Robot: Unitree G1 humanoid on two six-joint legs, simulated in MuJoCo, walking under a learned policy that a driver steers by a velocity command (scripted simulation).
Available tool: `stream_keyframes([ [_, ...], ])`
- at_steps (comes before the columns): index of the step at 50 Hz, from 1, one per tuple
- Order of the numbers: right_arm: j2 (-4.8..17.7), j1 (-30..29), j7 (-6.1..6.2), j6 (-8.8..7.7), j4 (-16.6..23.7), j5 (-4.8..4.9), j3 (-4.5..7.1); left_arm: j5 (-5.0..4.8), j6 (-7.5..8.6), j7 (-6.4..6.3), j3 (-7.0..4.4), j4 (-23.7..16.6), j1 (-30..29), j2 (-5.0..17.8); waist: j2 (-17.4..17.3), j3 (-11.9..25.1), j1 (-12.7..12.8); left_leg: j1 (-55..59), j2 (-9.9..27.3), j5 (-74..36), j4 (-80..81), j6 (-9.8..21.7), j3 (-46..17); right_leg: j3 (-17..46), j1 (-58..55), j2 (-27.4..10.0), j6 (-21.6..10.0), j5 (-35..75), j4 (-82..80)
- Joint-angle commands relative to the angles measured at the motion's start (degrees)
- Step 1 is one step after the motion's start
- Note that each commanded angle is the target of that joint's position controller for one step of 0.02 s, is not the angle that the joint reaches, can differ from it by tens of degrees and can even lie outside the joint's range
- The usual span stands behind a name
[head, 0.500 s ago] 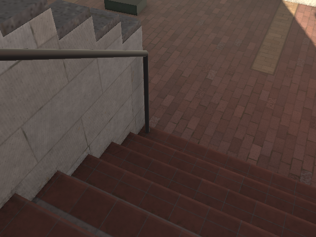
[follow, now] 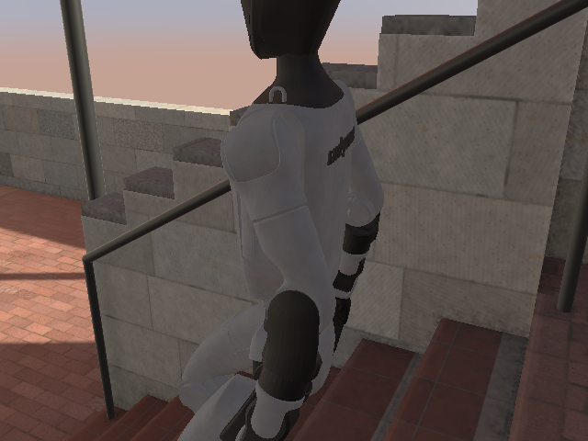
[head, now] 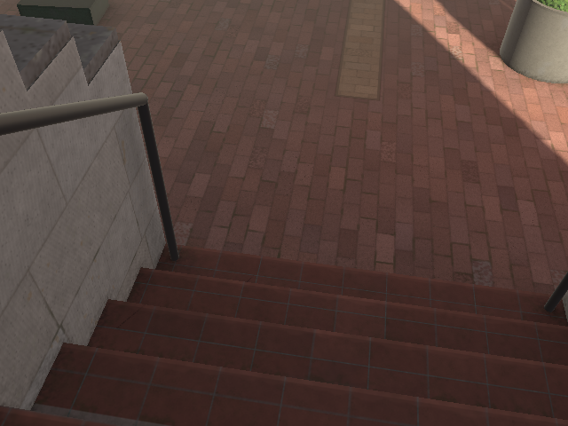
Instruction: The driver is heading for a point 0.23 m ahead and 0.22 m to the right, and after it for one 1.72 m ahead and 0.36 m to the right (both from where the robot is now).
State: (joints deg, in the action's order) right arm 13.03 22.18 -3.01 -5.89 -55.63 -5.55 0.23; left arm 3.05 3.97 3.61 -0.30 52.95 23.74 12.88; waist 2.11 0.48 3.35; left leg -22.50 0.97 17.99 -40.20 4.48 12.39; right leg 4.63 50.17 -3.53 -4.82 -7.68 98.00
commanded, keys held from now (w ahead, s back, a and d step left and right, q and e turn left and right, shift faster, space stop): w+e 0.38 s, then e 0.22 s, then no key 0.40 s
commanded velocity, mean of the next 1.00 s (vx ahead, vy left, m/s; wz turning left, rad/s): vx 0.30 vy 0.00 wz -0.47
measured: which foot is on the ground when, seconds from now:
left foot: down 0.00-0.72, up 0.74-1.00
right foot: up 0.00-0.68, down 0.70-1.00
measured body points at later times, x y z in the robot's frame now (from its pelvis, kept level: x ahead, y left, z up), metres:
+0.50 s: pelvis +0.15 -0.03 -0.01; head +0.16 -0.02 +0.44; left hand +0.34 +0.12 -0.15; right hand -0.06 -0.11 -0.14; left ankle +0.05 +0.07 -0.71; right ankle +0.28 -0.27 -0.70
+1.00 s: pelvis +0.33 -0.17 -0.17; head +0.35 -0.18 +0.28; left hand +0.41 +0.05 -0.32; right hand +0.30 -0.42 -0.31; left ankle +0.42 -0.06 -0.83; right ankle +0.32 -0.27 -0.88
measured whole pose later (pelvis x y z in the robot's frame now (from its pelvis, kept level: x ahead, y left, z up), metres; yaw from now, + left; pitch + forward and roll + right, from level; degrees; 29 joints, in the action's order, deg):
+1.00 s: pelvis +0.33 -0.17 -0.17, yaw -29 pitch +1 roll -2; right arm 13.0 10.5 -5.1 -6.4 -55.9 -3.3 1.3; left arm 3.0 4.4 6.4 0.0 61.7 22.1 11.0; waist -2.3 -1.1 1.2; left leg -34.7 6.6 6.3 -64.6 -4.3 0.1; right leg -4.4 23.2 2.6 -3.1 -16.2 38.7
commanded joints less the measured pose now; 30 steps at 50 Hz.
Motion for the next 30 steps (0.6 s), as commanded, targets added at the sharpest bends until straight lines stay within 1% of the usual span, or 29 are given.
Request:
stream_keyframes([
  [1,-1.93,6.5,3.24,-3.94,-0.83,-0.08,-1.91,0.71,0.47,1.58,-0.3,-0.62,5.06,0.67,-5.65,-6.89,-1.64,-3.55,17.91,-0.29,25.39,3.68,-19.29,3.93,4.64,-4.27,-0.57,15.04,-24.37],
  [2,0.06,10.26,3.24,-3.61,-3.39,-1.53,-1.67,0.24,0.35,2.0,-0.73,-1.46,1.8,1.13,-7.09,-6.13,-2.97,0.54,19.25,-2.77,25.06,4.14,-19.96,4.47,8.14,-3.81,-0.48,15.49,-24.43],
  [3,1.15,12.64,3.08,-3.18,-5.1,-2.16,-1.61,-0.61,0.57,1.86,-0.81,-1.96,1.23,0.76,-7.48,-4.28,-2.53,5.09,21.44,-7.63,25.29,4.5,-21.52,6.76,11.42,-3.4,-0.92,15.36,-24.01],
  [4,2.87,11.29,2.88,-2.69,-5.74,-3.3,-1.14,-0.03,0.54,2.04,-0.47,-0.87,3.79,-0.38,-6.71,-3.53,-0.07,6.43,21.54,-15.19,22.43,3.65,-20.42,8.25,12.48,-2.63,-1.62,17.62,-20.7],
  [5,2.16,10.08,2.35,-2.42,-5.89,-3.14,-1.46,-0.51,0.72,1.97,-0.41,-1.41,3.17,-0.39,-4.76,-2.48,0.69,7.99,21.43,-22.14,21.43,2.43,-17.97,8.67,13.66,-2.03,-1.99,18.0,-20.03],
  [6,1.5,9.39,2.08,-2.25,-6.39,-3.48,-1.74,-0.61,0.66,1.95,-0.32,-1.97,1.87,0.03,-3.55,-1.87,0.66,9.28,21.07,-24.91,20.41,1.6,-15.36,8.11,14.43,-1.91,-2.11,17.58,-19.16],
  [7,0.21,9.89,2.14,-2.18,-7.01,-3.3,-2.21,-0.53,0.49,2.04,0.03,-2.55,0.91,-0.29,-3.26,-2.02,0.46,9.71,20.17,-24.36,19.85,0.85,-13.02,7.03,14.71,-2.12,-2.37,16.94,-18.0],
  [8,-3.33,11.71,3.77,-2.71,-8.76,-2.31,-3.07,0.65,0.43,1.93,0.26,-1.58,2.97,-0.27,-1.73,-1.86,-0.47,15.62,17.45,-13.7,16.83,-0.64,-11.38,12.49,17.97,-3.42,-2.31,26.63,-30.73],
  [9,-4.03,17.65,4.58,-3.08,-11.09,-2.3,-3.69,0.21,0.21,2.14,0.1,-1.72,0.88,-0.29,-4.57,-3.39,-2.66,17.89,18.0,-12.66,17.45,-0.92,-11.42,9.7,18.7,-2.96,-1.57,28.9,-31.43],
  [10,-3.36,18.86,5.14,-3.31,-11.77,-3.05,-3.86,-0.39,0.39,2.34,0.15,-2.73,-3.25,-0.5,-5.57,-4.44,-3.96,19.31,17.7,-11.49,18.81,-1.13,-10.67,9.19,18.86,-2.98,-1.21,29.92,-33.57],
  [11,-2.98,19.89,5.34,-3.5,-12.38,-3.14,-3.96,-0.4,0.46,2.5,0.02,-3.06,-5.82,-0.2,-5.75,-5.06,-4.41,19.31,18.17,-11.24,19.81,-0.35,-10.41,8.53,17.59,-2.94,-0.93,29.31,-33.88],
  [12,-3.57,19.92,5.35,-3.72,-12.47,-3.25,-4.35,-0.43,0.43,2.66,-0.23,-3.68,-7.64,-0.06,-5.66,-5.78,-4.17,18.17,18.14,-13.34,20.65,0.0,-8.81,7.92,14.71,-3.24,-1.26,29.84,-35.52],
  [13,-4.29,20.54,5.21,-3.9,-12.85,-3.42,-4.73,-0.09,0.3,2.77,-0.32,-4.43,-10.1,0.06,-5.2,-6.93,-4.63,17.95,18.29,-16.19,21.13,0.31,-7.21,7.17,12.83,-3.5,-1.38,30.12,-36.66],
  [14,-4.2,22.06,5.13,-4.04,-13.67,-3.59,-4.68,-0.08,0.04,2.91,-0.38,-4.69,-10.5,-0.25,-5.26,-8.01,-4.89,19.2,19.02,-18.54,21.06,0.78,-6.22,6.75,12.67,-3.69,-1.56,29.55,-37.16],
  [16,-4.14,24.82,5.22,-4.09,-15.45,-4.2,-4.4,-0.34,-0.35,2.75,-0.55,-5.29,-11.38,-1.27,-5.0,-10.1,-5.7,23.1,20.52,-22.85,20.62,1.2,-4.77,7.52,13.34,-4.28,-1.83,28.02,-39.59],
  [17,-5.09,24.4,5.41,-4.27,-15.13,-4.34,-4.59,-1.09,-0.05,2.47,-0.69,-4.63,-11.77,-1.02,-3.71,-11.34,-6.15,23.04,19.05,-23.4,18.88,0.56,-1.33,8.48,10.4,-4.33,-1.27,34.53,-47.54],
  [18,-4.98,25.95,5.44,-4.55,-15.45,-4.16,-4.45,-1.16,-0.21,2.53,-0.79,-4.59,-12.63,-1.55,-5.55,-10.84,-6.44,23.19,19.11,-25.03,18.49,0.76,-0.07,5.34,6.98,-4.39,-0.86,34.86,-48.35],
  [19,-5.12,26.21,5.4,-4.69,-15.51,-3.95,-4.33,-0.81,-0.63,2.61,-0.94,-4.6,-13.4,-1.71,-6.67,-11.31,-6.48,23.26,19.66,-24.89,18.12,1.19,0.61,4.08,5.37,-4.87,-0.72,33.83,-48.54],
  [20,-5.13,23.87,5.72,-4.56,-14.37,-3.03,-4.03,-0.59,-0.74,2.65,-1.13,-4.5,-13.48,-1.54,-6.5,-11.91,-5.97,22.75,19.43,-27.2,16.64,1.11,1.76,2.72,3.71,-5.38,0.05,33.04,-50.41],
  [21,-4.92,20.87,6.2,-4.35,-12.57,-2.09,-3.9,0.16,-1.14,3.0,-1.27,-4.57,-14.53,-1.33,-5.21,-10.78,-6.08,18.83,17.04,-21.92,14.21,0.37,6.54,-1.24,-3.21,-5.35,0.02,34.91,-56.13],
  [22,-4.82,21.58,6.77,-4.1,-12.18,-1.53,-3.56,1.03,-1.55,3.1,-1.28,-5.57,-17.3,-1.81,-5.99,-11.44,-7.28,16.02,16.72,-19.32,13.14,0.1,7.37,-4.53,-8.36,-4.81,0.28,35.16,-58.86],
  [23,-3.97,21.41,7.54,-3.76,-11.65,-1.37,-3.1,1.68,-2.09,3.21,-1.31,-6.66,-20.13,-2.03,-7.28,-12.21,-7.92,15.59,17.34,-16.8,11.67,-0.29,7.37,-5.58,-10.39,-4.83,0.22,34.08,-61.65],
  [24,-3.92,21.34,8.26,-3.18,-10.82,-1.61,-2.63,2.18,-2.86,2.95,-1.45,-6.33,-20.92,-1.79,-7.74,-12.21,-8.68,17.12,18.06,-13.6,9.76,-0.39,6.59,-6.14,-10.6,-4.78,0.57,33.29,-65.49],
  [25,-3.31,21.43,8.76,-2.35,-10.26,-1.55,-2.23,2.48,-3.32,2.97,-1.47,-5.75,-21.43,-2.04,-7.84,-12.34,-8.93,19.07,19.85,-12.8,9.28,-0.58,5.13,-6.04,-10.71,-5.43,0.98,30.91,-68.39],
  [26,-2.74,22.08,9.29,-1.64,-10.46,-1.5,-1.53,2.68,-3.63,2.99,-1.47,-5.35,-22.11,-1.91,-7.33,-12.9,-9.8,22.81,21.67,-12.0,8.24,-0.89,3.46,-6.13,-8.53,-5.87,1.32,29.46,-72.19],
  [27,-3.37,23.88,9.97,-0.65,-11.06,-1.35,-1.24,3.23,-4.08,3.12,-1.22,-5.31,-23.87,-2.59,-5.92,-13.37,-11.29,27.82,23.78,-11.39,6.89,-1.47,1.58,-5.73,-4.93,-7.19,1.27,28.57,-78.03],
  [28,-2.85,25.88,10.38,0.47,-11.84,-1.23,-0.71,3.59,-4.06,3.16,-0.83,-4.71,-25.61,-3.33,-4.87,-13.93,-12.91,31.24,24.64,-11.47,5.95,-1.75,0.51,-5.8,-3.42,-7.92,1.26,28.25,-83.01],
  [29,-2.33,27.5,10.61,1.43,-12.52,-1.35,-0.21,3.78,-4.15,3.18,-0.45,-4.11,-26.54,-3.85,-4.98,-13.39,-14.1,33.83,25.28,-11.15,5.91,-1.88,-0.58,-6.15,-3.4,-8.28,1.19,27.34,-86.08],
  [30,-2.41,28.44,10.61,2.09,-13.07,-0.8,0.24,3.97,-3.88,3.03,-0.29,-3.33,-27.55,-4.07,-3.77,-13.6,-14.88,34.64,25.04,-9.72,4.52,-2.41,-0.28,-6.72,-4.36,-8.22,1.06,26.53,-88.31],
])
Keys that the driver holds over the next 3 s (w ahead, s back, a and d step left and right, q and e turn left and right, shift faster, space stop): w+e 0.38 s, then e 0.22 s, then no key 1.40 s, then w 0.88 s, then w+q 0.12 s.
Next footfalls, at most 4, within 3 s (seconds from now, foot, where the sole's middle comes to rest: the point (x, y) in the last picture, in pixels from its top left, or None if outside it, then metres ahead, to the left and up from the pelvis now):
0.70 right None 0.35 -0.29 -0.92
1.02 left None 0.42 -0.06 -0.92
2.74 left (380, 424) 0.68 -0.23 -1.09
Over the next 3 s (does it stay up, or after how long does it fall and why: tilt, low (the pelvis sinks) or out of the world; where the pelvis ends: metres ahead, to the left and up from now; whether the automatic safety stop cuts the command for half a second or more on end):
stays up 0.69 -0.30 -0.36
